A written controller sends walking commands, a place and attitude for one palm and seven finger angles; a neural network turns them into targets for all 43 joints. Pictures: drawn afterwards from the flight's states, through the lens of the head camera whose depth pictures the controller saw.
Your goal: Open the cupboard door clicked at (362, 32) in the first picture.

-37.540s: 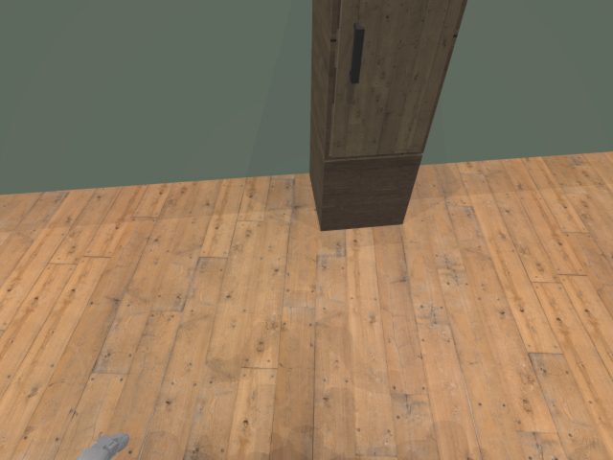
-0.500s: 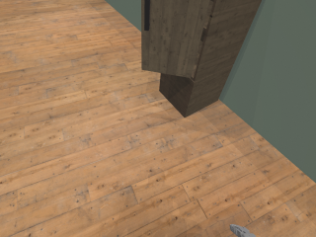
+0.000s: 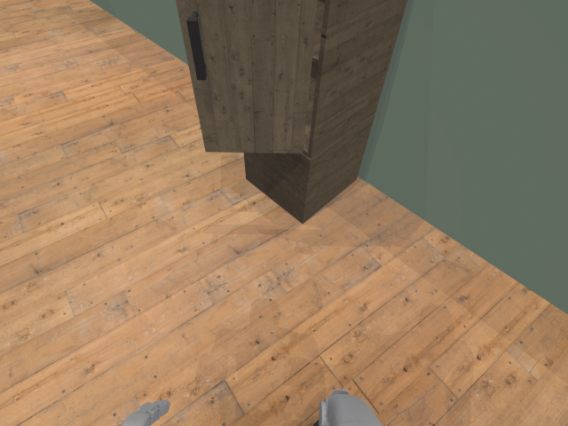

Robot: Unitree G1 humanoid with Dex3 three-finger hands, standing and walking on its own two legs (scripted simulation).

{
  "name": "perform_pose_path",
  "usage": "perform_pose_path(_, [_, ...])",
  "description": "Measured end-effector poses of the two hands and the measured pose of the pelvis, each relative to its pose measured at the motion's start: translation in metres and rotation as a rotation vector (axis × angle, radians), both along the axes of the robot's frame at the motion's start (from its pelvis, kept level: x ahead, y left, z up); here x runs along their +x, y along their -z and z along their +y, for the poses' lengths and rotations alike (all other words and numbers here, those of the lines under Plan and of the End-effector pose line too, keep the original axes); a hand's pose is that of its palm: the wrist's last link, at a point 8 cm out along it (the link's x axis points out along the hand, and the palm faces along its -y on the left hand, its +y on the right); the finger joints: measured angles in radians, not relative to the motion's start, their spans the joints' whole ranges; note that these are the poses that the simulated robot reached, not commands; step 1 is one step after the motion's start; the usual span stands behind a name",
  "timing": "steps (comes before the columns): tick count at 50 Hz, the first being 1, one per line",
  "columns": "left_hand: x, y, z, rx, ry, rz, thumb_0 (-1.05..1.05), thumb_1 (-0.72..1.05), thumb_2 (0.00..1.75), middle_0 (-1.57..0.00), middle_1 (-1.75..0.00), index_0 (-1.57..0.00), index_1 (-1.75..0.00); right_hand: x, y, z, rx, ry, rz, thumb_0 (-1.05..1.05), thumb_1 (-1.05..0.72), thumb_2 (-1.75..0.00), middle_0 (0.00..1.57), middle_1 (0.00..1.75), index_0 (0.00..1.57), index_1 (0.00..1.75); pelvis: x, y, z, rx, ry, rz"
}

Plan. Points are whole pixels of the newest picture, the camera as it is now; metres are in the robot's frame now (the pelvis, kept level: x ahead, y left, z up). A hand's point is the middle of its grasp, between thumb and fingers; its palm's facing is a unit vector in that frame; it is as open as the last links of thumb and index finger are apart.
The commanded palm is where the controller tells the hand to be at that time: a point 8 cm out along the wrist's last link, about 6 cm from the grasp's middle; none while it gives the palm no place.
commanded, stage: take the last steps up to it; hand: left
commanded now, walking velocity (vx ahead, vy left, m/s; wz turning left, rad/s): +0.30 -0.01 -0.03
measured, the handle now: (198, 46) +0.96 +0.21 +0.04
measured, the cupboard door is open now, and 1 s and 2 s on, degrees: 45 45 45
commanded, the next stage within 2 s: come to a stop and stand still in 0.86 s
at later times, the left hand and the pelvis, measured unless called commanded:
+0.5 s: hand out of the picture +0.14 +0.15 -0.17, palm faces +0.09 -0.98 -0.18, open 7.2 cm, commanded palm none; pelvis +0.19 -0.02 +0.00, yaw +1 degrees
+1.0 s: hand (189, 262) +0.44 +0.19 -0.16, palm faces -0.02 -0.97 -0.24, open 7.3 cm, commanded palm none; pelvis +0.36 +0.00 +0.00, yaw -1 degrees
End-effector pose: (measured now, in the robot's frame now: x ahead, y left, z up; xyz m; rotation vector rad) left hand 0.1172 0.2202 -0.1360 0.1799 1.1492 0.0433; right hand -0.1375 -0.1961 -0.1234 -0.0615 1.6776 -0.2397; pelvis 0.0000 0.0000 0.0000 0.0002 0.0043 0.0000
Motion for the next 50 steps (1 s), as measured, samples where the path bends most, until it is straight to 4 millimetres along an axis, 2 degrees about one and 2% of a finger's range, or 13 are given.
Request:
perform_pose_path(5, [0.072, 0.005, -0.031, -0.007, 0.051, -0.061, 0.00, 0.91, 0.90, -0.19, -0.30, -0.19, -0.30, 0.011, 0.006, 0.010, 0.070, 0.061, 0.107, 0.00, -0.91, -0.90, 0.20, 0.30, 0.20, 0.30, 0.046, 0.012, -0.018, -0.003, 0.008, 0.010])
perform_pose_path(8, [0.088, 0.008, -0.044, -0.011, 0.023, -0.091, 0.00, 0.91, 0.90, -0.20, -0.30, -0.20, -0.30, 0.044, 0.014, -0.001, 0.087, 0.072, 0.109, 0.00, -0.91, -0.90, 0.20, 0.30, 0.20, 0.30, 0.070, 0.016, -0.031, -0.002, 0.011, -0.002])
perform_pose_path(11, [0.076, 0.007, -0.049, -0.009, -0.026, -0.031, 0.00, 0.91, 0.90, -0.20, -0.30, -0.20, -0.30, 0.107, 0.020, -0.022, 0.067, 0.037, 0.010, 0.00, -0.91, -0.90, 0.20, 0.30, 0.20, 0.30, 0.090, 0.008, -0.036, -0.002, 0.005, -0.016])
perform_pose_path(13, [0.070, 0.001, -0.039, 0.024, -0.107, -0.020, -0.03, 0.95, 0.90, -0.20, -0.30, -0.20, -0.30, 0.159, 0.022, -0.036, 0.049, -0.007, -0.088, 0.01, -0.91, -0.90, 0.20, 0.30, 0.20, 0.30, 0.102, 0.003, -0.039, -0.004, -0.001, -0.012])
perform_pose_path(16, [0.060, -0.004, -0.024, 0.067, -0.119, 0.046, -0.05, 0.98, 0.90, -0.20, -0.30, -0.20, -0.30, 0.240, 0.021, -0.052, 0.022, -0.067, -0.242, 0.00, -0.91, -0.90, 0.20, 0.30, 0.20, 0.30, 0.121, -0.003, -0.040, -0.004, -0.009, -0.006])
perform_pose_path(21, [0.035, -0.001, -0.016, 0.052, -0.160, 0.188, -0.03, 0.95, 0.90, -0.20, -0.30, -0.20, -0.30, 0.346, 0.011, -0.076, -0.049, -0.155, -0.390, 0.02, -0.95, -0.90, 0.19, 0.30, 0.20, 0.30, 0.158, -0.005, -0.031, -0.009, -0.017, -0.006])
perform_pose_path(26, [0.019, 0.011, -0.016, -0.007, -0.210, 0.329, -0.01, 0.93, 0.90, -0.20, -0.30, -0.20, -0.30, 0.438, 0.001, -0.063, -0.070, -0.239, -0.488, 0.01, -0.94, -0.90, 0.19, 0.30, 0.20, 0.30, 0.201, 0.000, -0.013, -0.012, -0.022, -0.007])
perform_pose_path(30, [0.026, 0.026, -0.010, -0.052, -0.229, 0.425, 0.00, 0.92, 0.90, -0.20, -0.30, -0.20, -0.30, 0.496, 0.004, -0.037, -0.081, -0.283, -0.561, 0.01, -0.93, -0.90, 0.19, 0.30, 0.20, 0.30, 0.236, 0.013, 0.008, -0.007, -0.020, -0.009])
perform_pose_path(33, [0.057, 0.026, 0.001, -0.052, -0.206, 0.419, 0.00, 0.92, 0.90, -0.20, -0.30, -0.20, -0.30, 0.507, 0.005, -0.019, -0.071, -0.271, -0.570, 0.00, -0.92, -0.90, 0.19, 0.30, 0.20, 0.30, 0.254, 0.011, 0.017, -0.001, -0.005, -0.021])
perform_pose_path(36, [0.108, 0.021, 0.013, -0.039, -0.178, 0.341, 0.00, 0.91, 0.90, -0.20, -0.30, -0.20, -0.30, 0.497, 0.005, -0.004, -0.046, -0.234, -0.516, 0.00, -0.91, -0.90, 0.19, 0.30, 0.20, 0.30, 0.271, 0.003, 0.022, -0.002, 0.001, -0.024])
perform_pose_path(40, [0.182, 0.010, 0.025, -0.010, -0.137, 0.210, 0.00, 0.92, 0.90, -0.20, -0.30, -0.20, -0.30, 0.481, 0.003, -0.014, -0.079, -0.169, -0.440, -0.02, -0.97, -0.90, 0.20, 0.30, 0.21, 0.30, 0.293, -0.005, 0.024, 0.001, 0.008, -0.018])
perform_pose_path(44, [0.244, -0.001, 0.035, 0.036, -0.107, 0.119, 0.01, 0.94, 0.90, -0.20, -0.30, -0.20, -0.30, 0.460, 0.007, -0.019, -0.059, -0.131, -0.328, -0.02, -0.96, -0.90, 0.20, 0.30, 0.20, 0.30, 0.317, -0.007, 0.019, 0.009, 0.013, -0.013])
perform_pose_path(50, [0.321, -0.008, 0.020, 0.078, -0.043, 0.042, 0.00, 0.93, 0.90, -0.19, -0.30, -0.19, -0.30, 0.439, 0.024, -0.022, 0.006, -0.058, -0.182, -0.01, -0.93, -0.90, 0.20, 0.30, 0.20, 0.30, 0.356, 0.000, -0.001, 0.029, 0.020, -0.006])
